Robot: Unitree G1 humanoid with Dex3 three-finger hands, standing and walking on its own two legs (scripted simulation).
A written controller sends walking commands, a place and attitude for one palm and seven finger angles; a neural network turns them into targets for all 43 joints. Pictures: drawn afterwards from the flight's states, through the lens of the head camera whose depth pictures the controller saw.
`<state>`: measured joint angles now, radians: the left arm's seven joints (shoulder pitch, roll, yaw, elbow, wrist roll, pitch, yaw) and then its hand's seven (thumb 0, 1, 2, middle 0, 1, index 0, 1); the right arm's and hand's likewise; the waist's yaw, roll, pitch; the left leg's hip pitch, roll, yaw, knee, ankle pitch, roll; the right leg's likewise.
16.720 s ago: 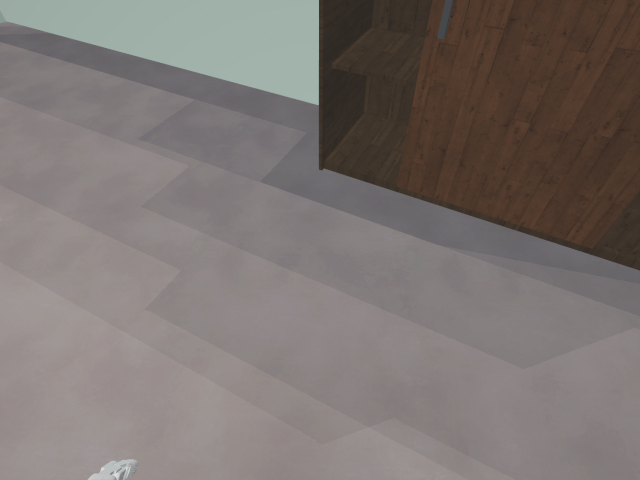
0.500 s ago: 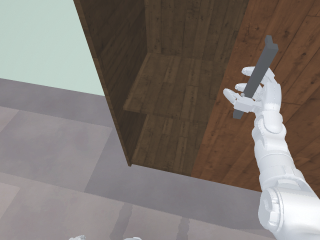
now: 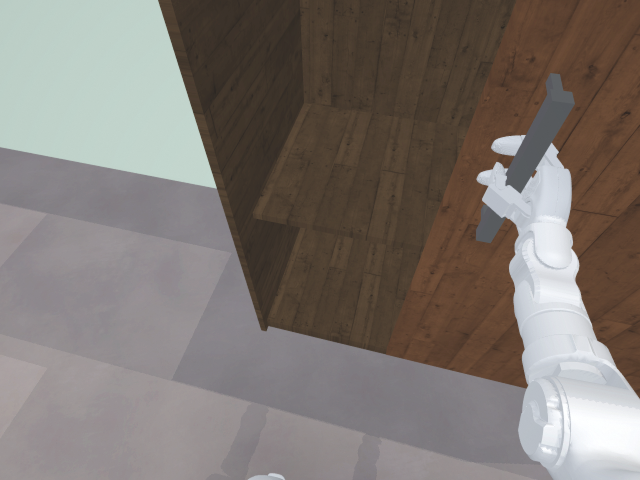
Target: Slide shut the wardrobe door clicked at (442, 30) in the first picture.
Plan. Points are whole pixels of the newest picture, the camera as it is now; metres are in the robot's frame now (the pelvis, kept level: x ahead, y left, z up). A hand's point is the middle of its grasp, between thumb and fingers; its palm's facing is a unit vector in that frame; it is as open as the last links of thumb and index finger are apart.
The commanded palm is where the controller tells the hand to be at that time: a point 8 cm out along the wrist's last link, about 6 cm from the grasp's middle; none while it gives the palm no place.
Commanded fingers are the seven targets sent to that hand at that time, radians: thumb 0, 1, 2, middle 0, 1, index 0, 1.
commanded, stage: grip the handle and tug to test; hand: right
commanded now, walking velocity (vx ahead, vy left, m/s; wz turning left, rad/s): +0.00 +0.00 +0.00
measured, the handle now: (514, 169) +0.51 -0.17 +0.12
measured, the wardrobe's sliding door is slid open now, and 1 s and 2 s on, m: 0.39 0.39 0.35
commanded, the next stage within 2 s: tug the door sideways, standing still in 0.46 s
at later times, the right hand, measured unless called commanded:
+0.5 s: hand (493, 192) +0.47 -0.14 +0.12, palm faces +0.10 +0.99 +0.01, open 5.4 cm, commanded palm +0.40 -0.18 +0.12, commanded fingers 0.00 -0.90 -0.90 0.45 1.40 0.45 1.40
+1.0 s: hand (492, 191) +0.46 -0.13 +0.12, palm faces +0.17 +0.98 -0.01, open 5.6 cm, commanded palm +0.44 -0.14 +0.12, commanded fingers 0.00 -0.90 -0.90 0.45 1.40 0.45 1.40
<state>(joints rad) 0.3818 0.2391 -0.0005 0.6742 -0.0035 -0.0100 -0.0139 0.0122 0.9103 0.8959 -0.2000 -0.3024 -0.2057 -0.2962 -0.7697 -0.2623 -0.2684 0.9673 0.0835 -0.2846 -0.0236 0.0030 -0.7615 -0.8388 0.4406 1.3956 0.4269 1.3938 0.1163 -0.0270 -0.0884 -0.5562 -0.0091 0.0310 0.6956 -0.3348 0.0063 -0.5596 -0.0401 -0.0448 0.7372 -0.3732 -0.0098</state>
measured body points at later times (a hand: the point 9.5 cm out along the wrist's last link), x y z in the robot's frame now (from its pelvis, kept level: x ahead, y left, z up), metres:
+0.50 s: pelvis +0.03 +0.00 +0.01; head +0.07 +0.01 +0.45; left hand +0.08 +0.26 -0.11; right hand +0.45 -0.19 +0.12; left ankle +0.00 +0.12 -0.71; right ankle -0.01 -0.11 -0.71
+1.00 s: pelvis +0.02 +0.00 +0.00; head +0.07 +0.00 +0.45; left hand +0.12 +0.24 -0.12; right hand +0.45 -0.19 +0.12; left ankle +0.00 +0.12 -0.71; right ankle -0.01 -0.11 -0.71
